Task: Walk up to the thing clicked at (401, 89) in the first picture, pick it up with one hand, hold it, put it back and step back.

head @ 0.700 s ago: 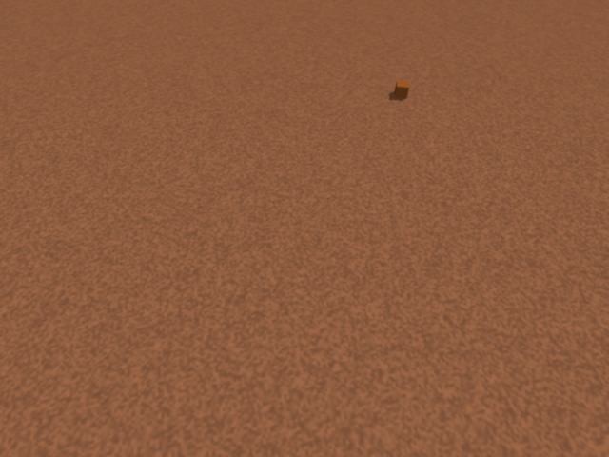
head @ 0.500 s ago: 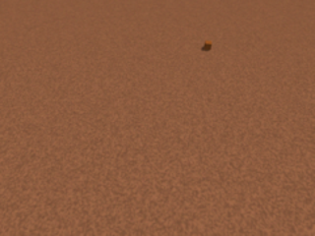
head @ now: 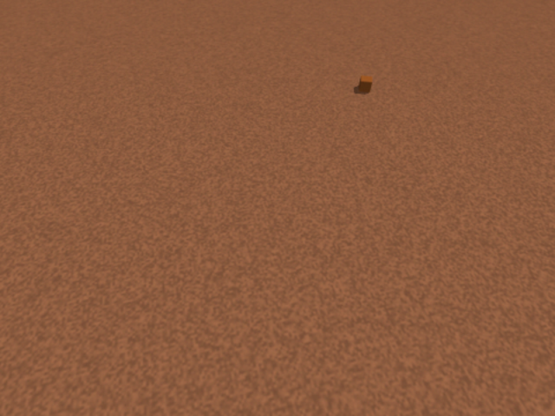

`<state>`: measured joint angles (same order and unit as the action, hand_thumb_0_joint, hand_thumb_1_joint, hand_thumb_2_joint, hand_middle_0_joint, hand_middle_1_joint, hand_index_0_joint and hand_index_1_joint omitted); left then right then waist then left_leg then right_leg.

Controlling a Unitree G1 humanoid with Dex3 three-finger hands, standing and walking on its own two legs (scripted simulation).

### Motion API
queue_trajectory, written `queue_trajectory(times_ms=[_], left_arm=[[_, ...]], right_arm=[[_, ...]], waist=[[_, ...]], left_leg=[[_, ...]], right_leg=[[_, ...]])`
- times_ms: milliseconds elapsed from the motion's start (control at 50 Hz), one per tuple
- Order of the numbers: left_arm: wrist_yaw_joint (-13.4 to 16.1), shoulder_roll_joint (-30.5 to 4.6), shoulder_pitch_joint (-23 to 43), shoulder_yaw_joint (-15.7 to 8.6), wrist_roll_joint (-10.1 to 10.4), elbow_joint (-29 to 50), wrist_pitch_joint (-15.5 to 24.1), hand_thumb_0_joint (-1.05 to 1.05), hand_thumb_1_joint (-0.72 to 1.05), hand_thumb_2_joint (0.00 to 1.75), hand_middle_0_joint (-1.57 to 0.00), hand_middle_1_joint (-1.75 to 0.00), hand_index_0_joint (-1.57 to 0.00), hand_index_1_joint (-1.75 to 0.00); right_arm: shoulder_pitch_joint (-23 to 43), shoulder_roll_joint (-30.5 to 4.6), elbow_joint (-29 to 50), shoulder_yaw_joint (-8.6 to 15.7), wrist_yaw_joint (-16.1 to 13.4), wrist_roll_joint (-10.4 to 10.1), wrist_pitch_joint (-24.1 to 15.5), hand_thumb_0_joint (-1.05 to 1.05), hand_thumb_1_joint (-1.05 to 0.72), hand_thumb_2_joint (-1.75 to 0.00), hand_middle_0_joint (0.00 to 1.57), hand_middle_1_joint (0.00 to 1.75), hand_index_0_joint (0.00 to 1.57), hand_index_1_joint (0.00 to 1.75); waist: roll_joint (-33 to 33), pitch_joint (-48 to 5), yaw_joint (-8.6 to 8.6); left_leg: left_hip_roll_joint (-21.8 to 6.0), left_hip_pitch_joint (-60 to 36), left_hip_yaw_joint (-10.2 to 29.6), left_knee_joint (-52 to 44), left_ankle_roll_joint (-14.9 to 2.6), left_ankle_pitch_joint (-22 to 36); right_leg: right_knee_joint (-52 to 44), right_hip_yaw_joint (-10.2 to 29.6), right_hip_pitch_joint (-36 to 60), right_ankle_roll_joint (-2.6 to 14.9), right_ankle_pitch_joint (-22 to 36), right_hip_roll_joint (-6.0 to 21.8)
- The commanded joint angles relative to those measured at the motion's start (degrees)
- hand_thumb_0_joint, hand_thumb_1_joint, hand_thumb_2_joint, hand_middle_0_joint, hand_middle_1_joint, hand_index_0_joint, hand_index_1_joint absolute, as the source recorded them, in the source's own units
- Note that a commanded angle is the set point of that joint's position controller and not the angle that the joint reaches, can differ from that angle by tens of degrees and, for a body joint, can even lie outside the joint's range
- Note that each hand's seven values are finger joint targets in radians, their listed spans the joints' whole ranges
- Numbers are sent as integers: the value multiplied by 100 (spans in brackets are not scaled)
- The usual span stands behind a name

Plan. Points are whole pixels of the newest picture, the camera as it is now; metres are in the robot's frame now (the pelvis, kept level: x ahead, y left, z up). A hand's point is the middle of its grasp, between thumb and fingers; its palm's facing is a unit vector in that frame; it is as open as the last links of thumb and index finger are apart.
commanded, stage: stand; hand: left
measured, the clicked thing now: (365, 84) +2.17 -0.62 -0.75
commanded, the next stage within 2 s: walk up in 0.42 s
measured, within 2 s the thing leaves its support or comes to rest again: neither
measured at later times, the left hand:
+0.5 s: hand out of the picture +0.08 +0.26 -0.15, palm faces -0.04 -0.95 -0.32, open 7.4 cm
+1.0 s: hand (211, 363) +0.24 +0.12 -0.14, palm faces -0.07 -0.93 -0.35, open 7.4 cm
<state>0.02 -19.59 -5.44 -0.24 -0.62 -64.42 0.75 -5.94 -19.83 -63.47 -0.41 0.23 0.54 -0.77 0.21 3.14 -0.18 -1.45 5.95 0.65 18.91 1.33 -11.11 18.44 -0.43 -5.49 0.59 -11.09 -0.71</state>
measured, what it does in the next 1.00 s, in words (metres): walks ahead: right foot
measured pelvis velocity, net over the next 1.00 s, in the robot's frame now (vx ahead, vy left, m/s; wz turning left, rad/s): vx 0.17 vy -0.15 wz -0.15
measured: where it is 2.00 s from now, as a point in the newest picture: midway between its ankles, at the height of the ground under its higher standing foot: (358, 266)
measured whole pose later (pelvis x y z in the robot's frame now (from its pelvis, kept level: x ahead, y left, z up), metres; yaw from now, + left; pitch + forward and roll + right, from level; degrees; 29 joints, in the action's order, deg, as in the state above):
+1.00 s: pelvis +0.17 -0.15 -0.01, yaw -9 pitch -3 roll +0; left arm -5.3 -22.5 -16.1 -4.5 -0.7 -58.5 2.7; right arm -9.9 -24.7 -55.6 3.7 4.7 0.9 -4.2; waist 2.3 0.9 3.8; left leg -4.7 28.7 -3.6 60.1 -1.7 -17.3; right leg 26.3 -3.4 -8.8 2.7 -15.3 -0.9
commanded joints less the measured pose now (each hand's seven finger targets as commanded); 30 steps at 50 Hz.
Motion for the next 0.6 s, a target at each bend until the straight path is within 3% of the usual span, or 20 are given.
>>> queue_trajectory(times_ms=[0,120,160,320,380,400,420,440,460,480,500,540,580], left_arm=[[67,-1245,190,-222,13,330,128,0,90,90,-20,-30,-20,-30],[61,-1234,162,-213,12,318,126,0,90,90,-20,-30,-20,-30],[53,-1247,151,-218,13,315,127,0,90,90,-20,-30,-20,-30],[49,-1242,96,-217,16,285,113,0,90,90,-20,-30,-20,-30],[49,-1232,90,-213,16,287,118,0,90,90,-20,-30,-20,-30],[-248,-1942,68,-720,-157,885,142,0,90,90,-20,-30,-20,-30],[-385,-1816,644,-703,-197,982,85,0,90,90,-20,-30,-20,-30],[-479,-1548,1080,-679,-213,1173,38,0,90,90,-20,-30,-20,-30],[-516,-1522,1257,-655,-275,1338,34,0,90,90,-20,-30,-20,-30],[-542,-1567,1162,-662,-230,1391,75,0,90,90,-20,-30,-20,-30],[-591,-1628,917,-683,-209,1324,105,0,90,90,-20,-30,-20,-30],[-725,-1686,384,-749,-158,1207,78,0,90,90,-20,-30,-20,-30],[-835,-1649,265,-776,-137,1216,28,0,90,90,-20,-30,-20,-30]], right_arm=[[168,-1183,311,232,-98,0,-96,0,-90,-90,20,30,20,30],[139,-1162,295,228,-89,0,-96,0,-90,-90,20,30,20,30],[148,-1191,299,239,-90,0,-111,0,-90,-90,20,30,20,30],[105,-1205,258,237,-87,1,-113,0,-90,-90,20,30,20,30],[149,-1198,272,233,-88,-2,-119,0,-90,-90,20,30,20,30],[-560,-2064,572,765,-8,153,-325,0,-90,-90,20,30,20,30],[-710,-2177,430,872,18,191,-373,0,-90,-90,20,30,20,30],[-954,-2423,407,1008,5,223,-413,0,-90,-90,20,30,20,30],[-1000,-2476,488,1038,-2,199,-475,0,-90,-90,20,30,20,30],[-874,-2436,613,1038,-16,166,-535,0,-90,-90,20,30,20,30],[-713,-2316,673,1020,-32,154,-591,0,-90,-90,20,30,20,30],[-417,-2168,809,984,0,186,-617,0,-90,-90,20,30,20,30],[-33,-2177,979,993,50,240,-617,0,-90,-90,20,30,20,30]], waist=[[36,-558,11],[-2,-447,16],[13,-503,16],[-1,-442,34],[4,-513,55],[-309,-1235,-115],[-11,-584,-351],[869,-178,-588],[671,65,-643],[446,110,-531],[305,-65,-338],[461,-290,-16],[851,-7,108]], left_leg=[[-617,-125,419,-215,-253,1055],[-592,0,425,-283,-264,765],[-613,-102,443,-270,-260,942],[-586,-42,454,-323,-258,765],[-611,-153,466,-286,-275,996],[-730,-552,702,102,-746,-2206],[-1075,-867,1170,-216,-928,-3101],[-1854,-1131,2155,-964,-1293,-3763],[-2353,-1088,2492,-1207,-1528,-3516],[-2495,-1039,2566,-1213,-1568,-3124],[-2359,-1022,2351,-1276,-1495,-3070],[-1910,-938,1513,-1243,-1293,-2873],[-1653,-164,844,-1302,-1221,-2669]], right_leg=[[-201,551,76,114,1175,792],[-300,571,47,92,899,792],[-239,577,29,106,1015,798],[-281,584,24,99,851,800],[-227,567,24,105,1006,797],[475,678,-575,270,-2105,517],[1196,432,-2068,210,-2439,364],[2661,72,-3225,43,-1661,197],[3258,611,-3910,35,-1514,413],[3446,979,-3935,54,-1380,593],[3611,1105,-3787,60,-1266,757],[3489,810,-3378,-49,-1116,772],[3141,438,-2827,-158,-923,789]])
